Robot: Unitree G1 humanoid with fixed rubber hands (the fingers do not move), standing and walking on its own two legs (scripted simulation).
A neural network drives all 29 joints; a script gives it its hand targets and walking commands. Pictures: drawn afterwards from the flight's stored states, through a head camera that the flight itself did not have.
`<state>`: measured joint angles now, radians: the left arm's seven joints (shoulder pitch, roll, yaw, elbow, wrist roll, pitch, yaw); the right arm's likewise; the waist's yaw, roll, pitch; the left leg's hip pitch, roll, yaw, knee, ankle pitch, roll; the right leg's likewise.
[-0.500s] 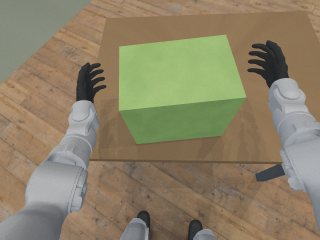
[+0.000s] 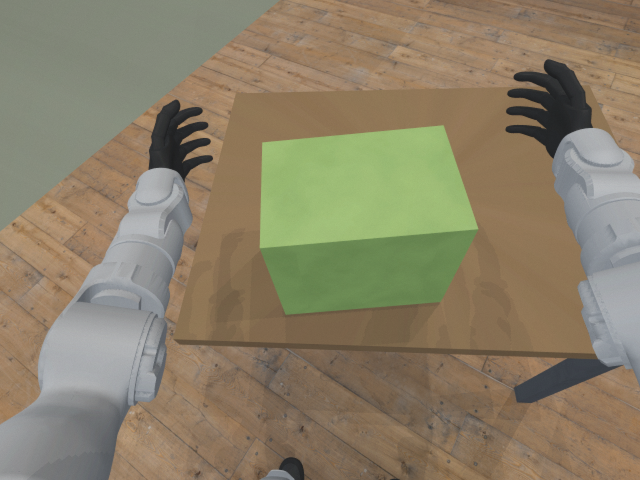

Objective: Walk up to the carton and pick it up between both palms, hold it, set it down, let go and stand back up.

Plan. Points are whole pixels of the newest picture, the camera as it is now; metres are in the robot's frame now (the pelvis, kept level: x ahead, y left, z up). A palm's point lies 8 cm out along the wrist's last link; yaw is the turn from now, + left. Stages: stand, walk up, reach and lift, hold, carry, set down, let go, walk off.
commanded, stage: set down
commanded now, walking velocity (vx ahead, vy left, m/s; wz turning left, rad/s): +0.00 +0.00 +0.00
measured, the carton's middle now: (357, 228) +0.48 +0.04 -0.04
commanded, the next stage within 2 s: none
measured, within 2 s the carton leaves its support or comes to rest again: neither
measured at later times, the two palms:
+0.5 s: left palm (166, 225) +0.38 +0.27 +0.07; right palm (556, 196) +0.47 -0.19 +0.08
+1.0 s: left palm (174, 287) +0.32 +0.25 +0.03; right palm (576, 277) +0.38 -0.22 +0.04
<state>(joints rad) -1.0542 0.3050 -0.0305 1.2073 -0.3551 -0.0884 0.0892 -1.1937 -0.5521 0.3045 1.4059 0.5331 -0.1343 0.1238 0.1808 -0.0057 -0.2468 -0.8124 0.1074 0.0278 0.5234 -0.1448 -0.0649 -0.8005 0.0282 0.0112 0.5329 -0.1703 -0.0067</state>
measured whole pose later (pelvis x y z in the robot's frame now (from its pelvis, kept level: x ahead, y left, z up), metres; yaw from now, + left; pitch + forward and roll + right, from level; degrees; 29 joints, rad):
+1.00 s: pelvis +0.00 +0.00 +0.01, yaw +2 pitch +12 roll +0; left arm -0.38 0.19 0.04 0.75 -0.20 -0.20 0.11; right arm -0.51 -0.48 0.20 1.08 0.52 -0.33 0.20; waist 0.09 -0.01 -0.13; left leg -0.55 0.09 0.00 0.52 -0.18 -0.06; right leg -0.53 0.01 -0.01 0.54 -0.22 -0.01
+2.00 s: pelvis +0.03 +0.00 +0.01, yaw +1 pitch +3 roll +1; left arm 0.03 0.17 0.00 0.76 -0.21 -0.44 0.08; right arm -0.05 -0.38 0.17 0.98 0.39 -0.61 0.16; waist 0.03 0.00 -0.01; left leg -0.35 0.07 0.03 0.57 -0.27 -0.06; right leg -0.36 -0.01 0.02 0.64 -0.34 -0.01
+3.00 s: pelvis +0.05 +0.02 +0.03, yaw +2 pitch -5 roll +0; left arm 0.19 0.19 0.03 0.53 0.03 0.10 0.00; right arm 0.14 -0.17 -0.04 0.81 -0.01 -0.24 0.01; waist 0.01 -0.02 0.10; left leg -0.05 0.06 0.04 0.37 -0.23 -0.04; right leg -0.01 -0.02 0.01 0.34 -0.24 0.02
